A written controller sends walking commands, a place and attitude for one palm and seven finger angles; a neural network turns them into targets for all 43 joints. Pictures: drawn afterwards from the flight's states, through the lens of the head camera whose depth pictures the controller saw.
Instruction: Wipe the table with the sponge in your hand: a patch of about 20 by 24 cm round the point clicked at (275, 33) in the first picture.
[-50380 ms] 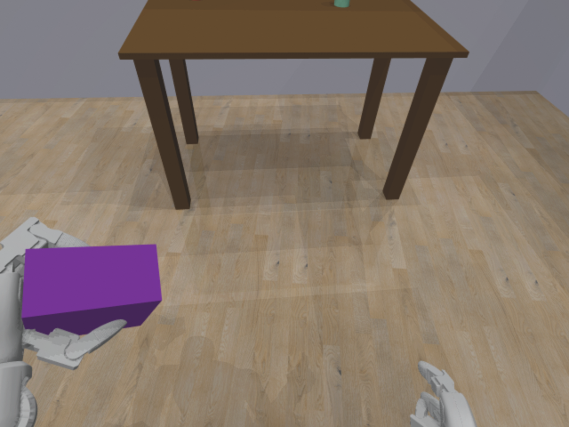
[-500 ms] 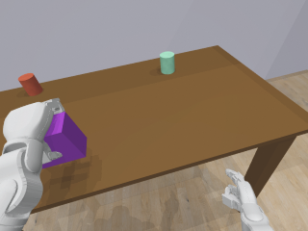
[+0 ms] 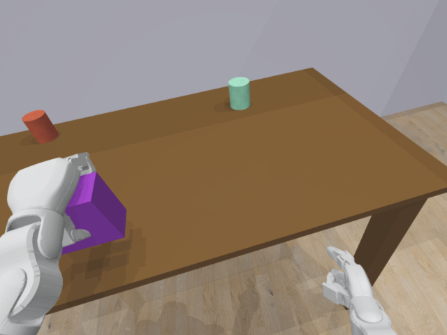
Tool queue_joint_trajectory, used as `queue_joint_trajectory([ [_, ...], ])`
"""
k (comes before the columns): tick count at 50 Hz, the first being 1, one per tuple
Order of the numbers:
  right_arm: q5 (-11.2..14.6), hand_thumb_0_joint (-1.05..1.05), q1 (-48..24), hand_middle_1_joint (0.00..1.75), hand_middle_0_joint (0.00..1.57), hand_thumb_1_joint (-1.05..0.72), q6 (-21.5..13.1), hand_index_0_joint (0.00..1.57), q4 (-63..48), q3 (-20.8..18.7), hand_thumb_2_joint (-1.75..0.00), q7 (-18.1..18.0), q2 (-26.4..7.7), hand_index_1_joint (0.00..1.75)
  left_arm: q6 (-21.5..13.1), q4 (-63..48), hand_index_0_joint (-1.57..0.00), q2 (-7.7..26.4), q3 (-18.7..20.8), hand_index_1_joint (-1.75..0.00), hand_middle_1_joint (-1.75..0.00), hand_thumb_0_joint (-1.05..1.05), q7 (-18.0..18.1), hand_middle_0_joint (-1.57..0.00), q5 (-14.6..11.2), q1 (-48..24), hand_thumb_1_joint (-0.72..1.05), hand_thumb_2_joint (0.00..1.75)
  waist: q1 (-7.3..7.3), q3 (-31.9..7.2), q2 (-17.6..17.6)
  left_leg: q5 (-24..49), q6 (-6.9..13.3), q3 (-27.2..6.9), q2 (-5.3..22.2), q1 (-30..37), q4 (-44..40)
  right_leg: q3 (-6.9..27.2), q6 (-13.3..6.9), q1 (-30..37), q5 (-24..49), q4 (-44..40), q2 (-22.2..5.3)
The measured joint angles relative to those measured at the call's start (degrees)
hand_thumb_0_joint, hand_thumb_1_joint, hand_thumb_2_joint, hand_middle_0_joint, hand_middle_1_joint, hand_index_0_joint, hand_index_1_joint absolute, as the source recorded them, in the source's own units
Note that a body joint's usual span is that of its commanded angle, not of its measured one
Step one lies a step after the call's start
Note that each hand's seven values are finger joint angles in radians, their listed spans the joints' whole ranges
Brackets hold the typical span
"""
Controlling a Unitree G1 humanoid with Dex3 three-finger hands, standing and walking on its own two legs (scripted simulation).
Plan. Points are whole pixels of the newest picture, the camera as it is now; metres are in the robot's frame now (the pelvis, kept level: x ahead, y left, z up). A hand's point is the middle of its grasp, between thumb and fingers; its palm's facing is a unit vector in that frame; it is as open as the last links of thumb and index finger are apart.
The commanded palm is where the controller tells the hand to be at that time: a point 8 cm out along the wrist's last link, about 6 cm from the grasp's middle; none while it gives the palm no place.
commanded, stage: move the sponge above the wiping area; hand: left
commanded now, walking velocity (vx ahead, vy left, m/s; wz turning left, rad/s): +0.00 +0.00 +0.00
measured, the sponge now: (83, 220) +0.23 +0.29 +0.12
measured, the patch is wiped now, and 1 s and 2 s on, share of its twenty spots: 0.00 0.00 0.00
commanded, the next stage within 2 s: none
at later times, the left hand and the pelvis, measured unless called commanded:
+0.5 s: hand (86, 197) +0.26 +0.28 +0.16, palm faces +0.16 -0.09 -0.98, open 10.4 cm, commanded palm +0.21 +0.27 +0.22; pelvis +0.00 +0.01 +0.00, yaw +0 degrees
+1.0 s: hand (101, 200) +0.27 +0.27 +0.14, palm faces +0.09 -0.08 -0.99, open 10.4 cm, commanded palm +0.23 +0.27 +0.21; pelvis +0.01 +0.00 +0.00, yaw +0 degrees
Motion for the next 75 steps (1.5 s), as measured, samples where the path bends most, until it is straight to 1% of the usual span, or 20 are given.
queue_joint_trajectory([
  [7,0.1,0.01,0.1,0.3,0.2,-0.9,-0.3,0.23,0.3,-0.3,-0.9,-0.3,-0.2,0.32,0.0,2.2,-0.74,-0.3,-0.7,-1.32,-1.33,0.0,-0.2,-0.71,0.8,-0.7,-0.55,1.06,0.14,0.3,-0.2,0.1,0.2,-0.2,-0.1,0.2,-0.2,-0.1,0.1,0.4,0.1,-0.4,-0.1],
  [10,0.1,0.01,0.2,0.3,0.2,-0.9,-0.7,0.23,0.5,-0.4,-0.9,-0.6,-0.2,0.32,-0.4,3.5,-0.74,-0.8,-1.9,-1.32,-1.33,0.0,-0.3,-0.71,1.5,-2.0,-0.55,1.06,0.18,0.4,-0.3,0.2,0.3,-0.3,-0.3,0.3,-0.4,-0.2,0.3,0.6,0.2,-0.6,-0.3],
  [13,0.1,0.01,0.0,0.3,0.2,-0.9,-0.9,0.23,0.8,-0.5,-0.9,-0.7,-0.1,0.32,-0.8,4.6,-0.74,-1.3,-2.9,-1.32,-1.33,0.0,-0.3,-0.71,2.2,-3.1,-0.55,1.06,0.14,0.6,-0.4,0.5,0.4,-0.2,-0.4,0.5,-0.8,-0.1,0.3,0.7,0.4,-0.8,-0.4],
  [17,0.0,0.01,-0.1,0.3,0.2,-0.9,-0.8,0.22,0.9,-0.7,-0.9,-0.4,0.2,0.31,-1.3,4.6,-0.74,-2.1,-3.5,-1.32,-1.33,0.0,0.2,-0.71,2.5,-3.5,-0.55,1.06,-0.17,0.5,-0.5,0.7,0.6,0.0,-0.6,0.9,-1.5,0.2,0.5,0.8,0.5,-1.2,-0.6],
  [22,0.1,0.01,0.0,0.3,0.2,-0.9,-0.5,0.21,0.8,-0.8,-0.9,0.1,0.4,0.31,-0.7,4.3,-0.74,-3.2,-3.7,-1.32,-1.33,0.0,1.2,-0.71,2.4,-3.6,-0.55,1.06,-0.45,0.1,-0.5,0.8,0.7,0.3,-0.7,1.1,-2.1,0.6,0.7,0.8,0.6,-1.6,-0.6],
  [26,0.2,0.01,0.3,0.3,0.2,-0.9,0.0,0.21,0.3,-0.8,-0.9,0.6,0.4,0.31,0.3,3.7,-0.73,-3.8,-3.8,-1.32,-1.33,0.0,1.6,-0.71,2.5,-3.0,-0.55,1.06,-0.69,-0.2,-0.6,0.8,0.8,0.3,-0.7,1.2,-2.4,0.6,0.7,0.9,0.6,-1.8,-0.6],
  [33,0.2,0.01,0.8,0.3,0.2,-0.9,0.3,0.22,-0.1,-0.7,-0.9,0.8,0.1,0.32,1.2,3.1,-0.73,-4.3,-4.7,-1.33,-1.33,0.0,1.8,-0.71,3.0,-1.5,-0.55,1.06,-0.48,-0.2,-0.6,0.6,0.8,0.3,-0.6,1.4,-2.3,0.6,0.6,1.2,0.5,-2.0,-0.5],
  [39,0.2,0.01,0.7,0.3,0.2,-0.9,0.0,0.23,0.2,-0.7,-0.9,0.6,0.1,0.32,1.0,5.6,-0.74,-4.4,-5.9,-1.32,-1.33,0.0,1.8,-0.71,3.9,-2.8,-0.55,1.06,-0.38,0.0,-0.7,0.7,0.6,0.0,-0.4,1.6,-2.4,0.3,0.5,1.5,0.5,-2.2,-0.4],
  [45,0.3,0.01,0.6,0.3,0.2,-0.9,-0.4,0.23,0.6,-0.6,-0.9,0.6,0.2,0.32,0.7,8.9,-0.74,-4.9,-7.0,-1.32,-1.33,0.0,1.7,-0.71,4.8,-5.2,-0.55,1.06,-0.63,-0.1,-0.6,0.9,0.5,-0.2,-0.4,1.6,-2.7,0.1,0.3,1.6,0.7,-2.5,-0.3],
  [51,0.3,0.01,0.4,0.3,0.2,-0.9,-0.4,0.23,0.7,-0.4,-0.9,0.8,0.5,0.32,0.2,11.0,-0.73,-5.8,-7.8,-1.33,-1.33,0.0,1.8,-0.71,5.2,-6.6,-0.55,1.06,-1.0,-0.4,-0.6,1.0,0.3,-0.3,-0.3,1.4,-3.0,0.1,0.2,1.4,0.8,-2.7,-0.2],
  [54,0.3,0.01,0.2,0.3,0.2,-0.9,-0.2,0.23,0.9,-0.4,-0.9,0.8,0.6,0.32,0.0,11.7,-0.73,-5.8,-7.5,-1.33,-1.33,0.0,2.0,-0.71,5.2,-6.7,-0.55,1.06,-1.08,-0.5,-0.6,0.9,0.2,-0.1,-0.1,1.3,-2.9,0.2,0.0,1.2,0.7,-2.7,0.0],
  [60,0.2,0.01,0.3,0.3,0.2,-0.9,0.1,0.21,0.9,-0.8,-0.9,1.0,0.3,0.31,0.1,11.5,-0.73,-5.7,-6.3,-1.33,-1.33,0.0,2.2,-0.71,5.1,-5.3,-0.55,1.06,-1.17,-0.8,-0.5,0.4,0.1,-0.2,0.1,1.2,-2.7,0.2,-0.1,1.2,0.4,-2.6,0.3],
  [64,0.2,0.01,0.5,0.3,0.2,-0.9,0.1,0.21,0.7,-1.2,-0.9,1.1,-0.2,0.31,-0.1,9.9,-0.73,-5.8,-6.0,-1.33,-1.33,0.0,2.0,-0.7,5.0,-3.2,-0.55,1.06,-0.97,-0.8,-0.4,0.0,0.1,-0.3,0.2,1.3,-2.4,0.1,-0.1,1.4,0.1,-2.5,0.3],
  [71,0.1,0.01,1.3,0.3,0.2,-0.9,-0.7,0.23,0.6,-1.4,-0.9,0.5,-0.3,0.32,-1.8,11.4,-0.73,-6.0,-7.2,-1.33,-1.33,0.0,2.5,-0.71,5.3,-3.2,-0.55,1.06,-0.72,-0.4,-0.7,-0.1,0.0,-0.8,0.2,1.5,-2.5,-0.3,-0.2,1.9,0.0,-3.0,0.3],
  [75,0.0,0.01,1.3,0.3,0.2,-0.9,-1.0,0.22,0.9,-1.6,-0.9,0.5,0.1,0.32,-3.0,11.2,-0.73,-6.4,-7.2,-1.33,-1.33,0.0,3.5,-0.71,5.5,-3.0,-0.55,1.06,-0.76,-0.6,-0.8,0.0,0.0,-0.6,0.3,1.8,-2.8,-0.1,-0.2,2.1,0.2,-3.3,0.4],
])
